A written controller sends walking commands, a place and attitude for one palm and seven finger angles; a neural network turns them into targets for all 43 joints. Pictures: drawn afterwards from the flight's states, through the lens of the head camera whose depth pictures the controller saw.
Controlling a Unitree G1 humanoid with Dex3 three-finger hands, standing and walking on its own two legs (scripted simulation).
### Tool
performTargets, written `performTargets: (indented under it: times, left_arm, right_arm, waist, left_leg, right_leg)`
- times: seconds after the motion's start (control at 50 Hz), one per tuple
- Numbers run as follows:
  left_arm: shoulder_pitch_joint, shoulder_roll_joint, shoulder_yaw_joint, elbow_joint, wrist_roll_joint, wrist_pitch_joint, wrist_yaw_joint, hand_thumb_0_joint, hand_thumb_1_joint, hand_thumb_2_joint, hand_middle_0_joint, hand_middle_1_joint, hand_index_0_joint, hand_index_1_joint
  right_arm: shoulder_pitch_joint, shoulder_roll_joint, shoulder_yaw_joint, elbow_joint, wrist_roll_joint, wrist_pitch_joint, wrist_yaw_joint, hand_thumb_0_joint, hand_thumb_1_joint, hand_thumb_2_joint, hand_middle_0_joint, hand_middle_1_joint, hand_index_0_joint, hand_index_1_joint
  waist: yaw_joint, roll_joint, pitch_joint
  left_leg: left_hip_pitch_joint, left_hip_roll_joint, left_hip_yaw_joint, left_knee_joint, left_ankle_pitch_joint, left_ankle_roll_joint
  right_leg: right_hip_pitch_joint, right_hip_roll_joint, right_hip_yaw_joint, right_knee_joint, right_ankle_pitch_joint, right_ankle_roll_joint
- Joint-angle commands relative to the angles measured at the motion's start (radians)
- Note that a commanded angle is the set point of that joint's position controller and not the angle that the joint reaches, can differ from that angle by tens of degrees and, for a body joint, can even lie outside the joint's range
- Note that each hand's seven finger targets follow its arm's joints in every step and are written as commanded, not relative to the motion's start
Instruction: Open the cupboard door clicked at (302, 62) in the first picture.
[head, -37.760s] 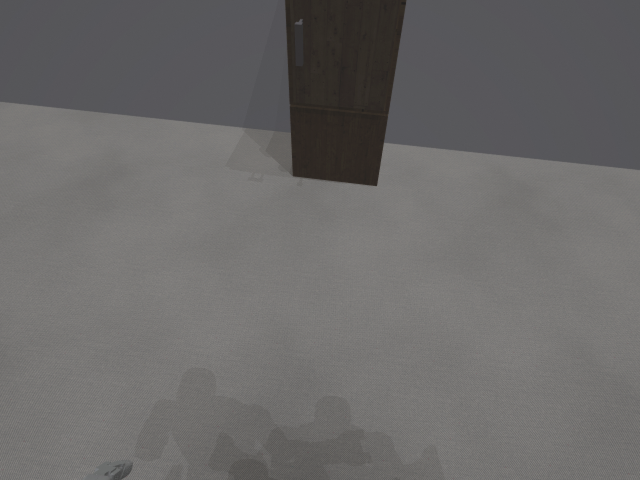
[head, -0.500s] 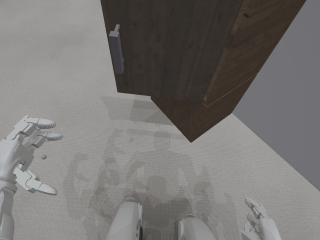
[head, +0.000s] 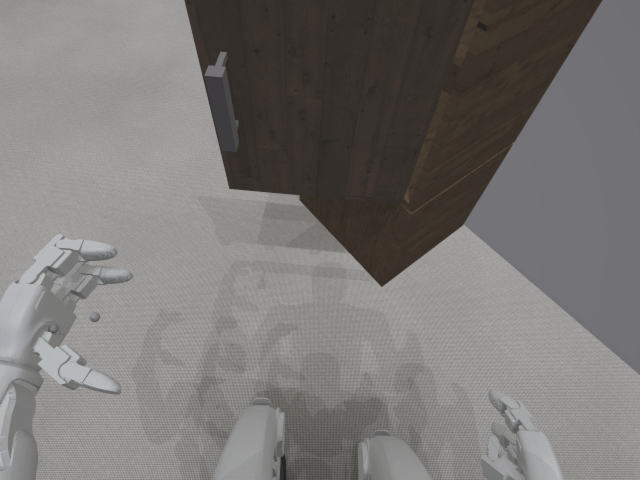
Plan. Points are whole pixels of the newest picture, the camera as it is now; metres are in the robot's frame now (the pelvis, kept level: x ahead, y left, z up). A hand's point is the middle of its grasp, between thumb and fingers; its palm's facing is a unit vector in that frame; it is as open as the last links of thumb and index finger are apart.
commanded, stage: move the hooked fingers beside the handle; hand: left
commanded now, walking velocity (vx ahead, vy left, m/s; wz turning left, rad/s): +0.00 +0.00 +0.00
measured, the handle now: (226, 103) +0.66 +0.21 +0.04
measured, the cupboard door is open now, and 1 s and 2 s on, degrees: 47 47 47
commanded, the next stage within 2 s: none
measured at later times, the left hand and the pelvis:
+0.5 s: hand (125, 247) +0.37 +0.27 +0.05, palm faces -0.03 -1.00 -0.03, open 14.0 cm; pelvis +0.00 +0.01 +0.00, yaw -1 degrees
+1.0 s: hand (151, 187) +0.46 +0.27 +0.05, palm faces +0.01 -1.00 -0.03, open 14.0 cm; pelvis +0.00 +0.00 -0.02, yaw -2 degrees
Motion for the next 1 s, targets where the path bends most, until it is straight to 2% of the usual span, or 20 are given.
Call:
performTargets:
  times: [0.0,0.06,0.12,0.14,0.18,0.2,0.22,0.24,0.28,0.34,0.42,0.46,0.56,0.58,0.68,0.74,0.84,0.86,0.92,0.98]
  left_arm:
    - [-0.15,0.234,0.095,-0.142,-0.029,-0.054,-0.001,0.0,-0.5,0.3,-0.3,-1.2,-0.3,-1.2]
    - [-0.161,0.239,0.088,-0.157,-0.026,-0.056,-0.012,0.0,-0.5,0.3,-0.3,-1.2,-0.3,-1.2]
    - [-0.338,0.207,0.028,-0.176,-0.01,-0.067,-0.001,0.0,-0.5,0.3,-0.3,-1.2,-0.3,-1.2]
    - [-0.364,0.235,0.048,-0.142,0.0,-0.068,0.006,0.0,-0.5,0.3,-0.3,-1.2,-0.3,-1.2]
    - [-0.427,0.237,0.039,-0.122,0.014,-0.073,0.017,0.0,-0.5,0.3,-0.3,-1.2,-0.3,-1.2]
    - [-0.43,0.248,0.047,-0.093,0.024,-0.07,0.023,0.0,-0.5,0.3,-0.3,-1.2,-0.3,-1.2]
    - [-0.483,0.246,0.029,-0.105,0.028,-0.072,0.027,0.0,-0.5,0.3,-0.3,-1.2,-0.3,-1.2]
    - [-0.483,0.258,0.037,-0.092,0.042,-0.066,0.034,0.0,-0.5,0.3,-0.3,-1.2,-0.3,-1.2]
    - [-0.505,0.254,0.027,-0.079,0.057,-0.051,0.049,0.0,-0.5,0.3,-0.3,-1.2,-0.3,-1.2]
    - [-0.49,0.289,0.062,-0.018,0.074,-0.026,0.068,0.0,-0.5,0.3,-0.3,-1.2,-0.3,-1.2]
    - [-0.543,0.309,0.09,0.091,0.082,-0.015,0.09,0.0,-0.5,0.3,-0.3,-1.2,-0.3,-1.2]
    - [-0.574,0.289,0.073,0.106,0.089,-0.026,0.091,0.0,-0.5,0.3,-0.3,-1.2,-0.3,-1.2]
    - [-0.704,0.296,0.054,0.198,0.102,-0.071,0.072,0.0,-0.5,0.3,-0.3,-1.2,-0.3,-1.2]
    - [-0.745,0.322,0.069,0.212,0.106,-0.081,0.068,0.0,-0.5,0.3,-0.3,-1.2,-0.3,-1.2]
    - [-0.892,0.336,0.048,0.261,0.127,-0.109,0.054,0.0,-0.5,0.3,-0.3,-1.2,-0.3,-1.2]
    - [-0.934,0.383,0.081,0.3,0.14,-0.113,0.064,0.0,-0.5,0.3,-0.3,-1.2,-0.3,-1.2]
    - [-1.032,0.478,0.137,0.458,0.173,-0.096,0.085,0.0,-0.5,0.3,-0.3,-1.2,-0.3,-1.2]
    - [-1.054,0.511,0.154,0.477,0.183,-0.096,0.089,0.0,-0.5,0.3,-0.3,-1.2,-0.3,-1.2]
    - [-1.122,0.478,0.108,0.486,0.196,-0.104,0.085,0.0,-0.5,0.3,-0.3,-1.2,-0.3,-1.2]
    - [-1.146,0.508,0.116,0.506,0.206,-0.109,0.078,0.0,-0.5,0.3,-0.3,-1.2,-0.3,-1.2]
  right_arm:
    - [0.01,-0.164,-0.073,-0.13,0.002,-0.039,-0.016,0.0,-0.9,-0.9,0.2,0.3,0.2,0.3]
    - [0.01,-0.167,-0.073,-0.134,0.003,-0.041,-0.018,0.0,-0.9,-0.9,0.2,0.3,0.2,0.3]
    - [0.014,-0.168,-0.07,-0.113,0.0,-0.048,-0.027,0.0,-0.9,-0.9,0.2,0.3,0.2,0.3]
    - [0.017,-0.176,-0.073,-0.096,-0.001,-0.048,-0.031,0.0,-0.9,-0.9,0.2,0.3,0.2,0.3]
    - [0.02,-0.179,-0.07,-0.088,-0.004,-0.047,-0.034,0.0,-0.9,-0.9,0.2,0.3,0.2,0.3]
    - [0.02,-0.181,-0.071,-0.083,-0.004,-0.045,-0.036,0.0,-0.9,-0.9,0.2,0.3,0.2,0.3]
    - [0.022,-0.181,-0.067,-0.081,-0.005,-0.048,-0.036,0.0,-0.9,-0.9,0.2,0.3,0.2,0.3]
    - [0.021,-0.184,-0.069,-0.078,-0.007,-0.044,-0.035,0.0,-0.9,-0.9,0.2,0.3,0.2,0.3]
    - [0.022,-0.185,-0.069,-0.08,-0.008,-0.034,-0.032,0.0,-0.9,-0.9,0.2,0.3,0.2,0.3]
    - [0.037,-0.185,-0.069,-0.082,-0.01,-0.013,-0.025,0.0,-0.9,-0.9,0.2,0.3,0.2,0.3]
    - [0.057,-0.18,-0.065,-0.073,-0.012,0.017,-0.017,0.0,-0.9,-0.9,0.2,0.3,0.2,0.3]
    - [0.06,-0.179,-0.067,-0.073,-0.012,0.028,-0.011,0.0,-0.9,-0.9,0.2,0.3,0.2,0.3]
    - [0.089,-0.185,-0.07,-0.042,-0.012,0.044,-0.008,0.0,-0.9,-0.9,0.2,0.3,0.2,0.3]
    - [0.096,-0.188,-0.073,-0.03,-0.012,0.047,-0.01,0.0,-0.9,-0.9,0.2,0.3,0.2,0.3]
    - [0.121,-0.189,-0.075,0.001,-0.015,0.059,-0.012,0.0,-0.9,-0.9,0.2,0.3,0.2,0.3]
    - [0.136,-0.196,-0.077,0.015,-0.018,0.07,-0.012,0.0,-0.9,-0.9,0.2,0.3,0.2,0.3]
    - [0.153,-0.195,-0.064,0.03,-0.02,0.099,-0.012,0.0,-0.9,-0.9,0.2,0.3,0.2,0.3]
    - [0.157,-0.197,-0.062,0.032,-0.022,0.104,-0.012,0.0,-0.9,-0.9,0.2,0.3,0.2,0.3]
    - [0.167,-0.19,-0.06,0.031,-0.023,0.113,-0.005,0.0,-0.9,-0.9,0.2,0.3,0.2,0.3]
    - [0.183,-0.202,-0.063,0.04,-0.024,0.129,0.0,0.0,-0.9,-0.9,0.2,0.3,0.2,0.3]
  waist:
    - [-0.005,0.038,-0.266]
    - [-0.001,0.054,-0.29]
    - [-0.042,0.08,-0.283]
    - [-0.04,0.087,-0.28]
    - [-0.045,0.085,-0.286]
    - [-0.035,0.097,-0.288]
    - [-0.041,0.122,-0.298]
    - [-0.026,0.14,-0.324]
    - [-0.02,0.151,-0.351]
    - [-0.005,0.132,-0.376]
    - [-0.014,0.061,-0.349]
    - [-0.023,0.078,-0.351]
    - [-0.053,0.074,-0.346]
    - [-0.06,0.061,-0.355]
    - [-0.064,0.143,-0.416]
    - [-0.063,0.123,-0.454]
    - [-0.082,0.072,-0.419]
    - [-0.078,0.085,-0.419]
    - [-0.096,0.132,-0.458]
    - [-0.101,0.148,-0.491]
  left_leg:
    - [0.342,-0.029,-0.046,-0.172,0.108,0.01]
    - [0.385,-0.027,-0.056,-0.185,0.122,0.007]
    - [0.404,-0.023,-0.075,-0.177,0.081,0.008]
    - [0.414,-0.019,-0.085,-0.184,0.056,0.001]
    - [0.425,-0.019,-0.097,-0.191,0.035,0.0]
    - [0.433,-0.018,-0.097,-0.197,0.027,-0.003]
    - [0.447,-0.019,-0.104,-0.198,0.028,-0.003]
    - [0.48,-0.016,-0.114,-0.213,0.025,-0.011]
    - [0.52,-0.015,-0.123,-0.229,0.041,-0.014]
    - [0.524,-0.012,-0.115,-0.226,0.105,-0.015]
    - [0.446,-0.017,-0.088,-0.197,0.137,-0.004]
    - [0.453,-0.016,-0.081,-0.191,0.158,-0.005]
    - [0.428,-0.014,-0.073,-0.16,0.165,0.001]
    - [0.42,-0.013,-0.07,-0.146,0.177,0.004]
    - [0.491,-0.012,-0.087,-0.133,0.216,-0.002]
    - [0.498,-0.008,-0.094,-0.125,0.233,-0.001]
    - [0.363,-0.009,-0.066,-0.084,0.209,0.014]
    - [0.35,-0.008,-0.063,-0.075,0.215,0.014]
    - [0.386,-0.007,-0.068,-0.062,0.253,0.015]
    - [0.427,0.001,-0.079,-0.055,0.285,0.01]
  right_leg:
    - [0.015,0.006,0.068,-0.225,0.133,-0.005]
    - [0.006,0.008,0.051,-0.215,0.15,-0.01]
    - [-0.068,0.009,0.042,-0.2,0.128,-0.01]
    - [-0.091,0.008,0.037,-0.197,0.111,-0.012]
    - [-0.107,0.006,0.031,-0.19,0.102,-0.014]
    - [-0.111,0.006,0.031,-0.191,0.096,-0.017]
    - [-0.123,0.007,0.029,-0.184,0.101,-0.02]
    - [-0.129,0.003,0.024,-0.18,0.1,-0.021]
    - [-0.127,0.0,0.02,-0.181,0.114,-0.021]
    - [-0.095,0.001,0.018,-0.185,0.147,-0.022]
    - [-0.055,0.009,0.023,-0.19,0.168,-0.018]
    - [-0.065,0.006,0.023,-0.189,0.184,-0.016]
    - [-0.088,0.01,0.033,-0.183,0.19,-0.014]
    - [-0.082,0.011,0.04,-0.18,0.205,-0.013]
    - [-0.137,0.009,0.036,-0.16,0.212,-0.02]
    - [-0.139,0.01,0.035,-0.153,0.218,-0.019]
    - [-0.099,0.014,0.054,-0.148,0.228,-0.009]
    - [-0.094,0.013,0.056,-0.143,0.237,-0.01]
    - [-0.123,0.019,0.053,-0.13,0.259,-0.013]
    - [-0.152,0.021,0.047,-0.124,0.273,-0.012]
